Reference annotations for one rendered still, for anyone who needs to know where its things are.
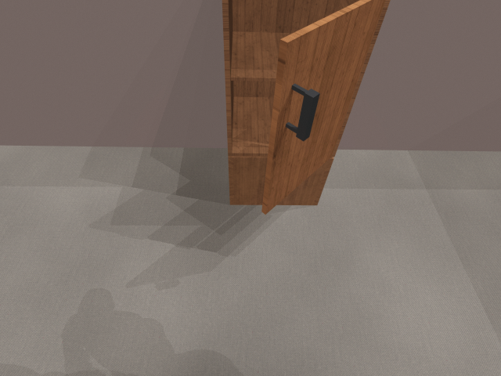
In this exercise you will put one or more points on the handle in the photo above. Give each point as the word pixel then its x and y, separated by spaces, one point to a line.
pixel 310 101

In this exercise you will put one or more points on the cupboard door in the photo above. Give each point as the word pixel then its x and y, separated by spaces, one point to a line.
pixel 326 56

